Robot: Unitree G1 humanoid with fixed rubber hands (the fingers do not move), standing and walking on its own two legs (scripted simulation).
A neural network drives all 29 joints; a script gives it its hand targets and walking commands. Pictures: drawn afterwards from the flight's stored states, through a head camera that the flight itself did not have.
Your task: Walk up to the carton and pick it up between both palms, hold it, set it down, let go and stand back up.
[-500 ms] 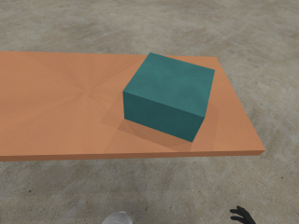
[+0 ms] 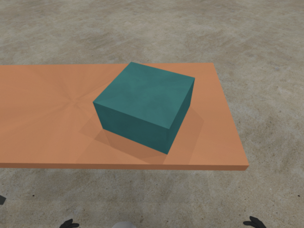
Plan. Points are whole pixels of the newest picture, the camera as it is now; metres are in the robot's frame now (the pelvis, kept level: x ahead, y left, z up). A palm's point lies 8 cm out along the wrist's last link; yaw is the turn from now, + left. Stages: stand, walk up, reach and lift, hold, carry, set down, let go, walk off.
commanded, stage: walk up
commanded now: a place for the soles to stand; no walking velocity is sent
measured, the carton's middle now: (147, 104) +0.54 +0.03 -0.02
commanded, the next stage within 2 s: none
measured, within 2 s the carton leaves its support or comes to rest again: neither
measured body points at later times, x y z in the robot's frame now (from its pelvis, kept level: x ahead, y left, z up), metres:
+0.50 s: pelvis +0.00 +0.01 +0.01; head +0.00 +0.01 +0.46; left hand +0.06 +0.28 -0.10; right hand +0.14 -0.24 -0.10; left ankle +0.01 +0.13 -0.72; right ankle +0.03 -0.13 -0.72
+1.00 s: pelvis +0.06 +0.03 +0.00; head +0.07 +0.03 +0.45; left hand +0.12 +0.30 -0.10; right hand +0.17 -0.23 -0.11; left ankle +0.02 +0.13 -0.71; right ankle +0.03 -0.13 -0.72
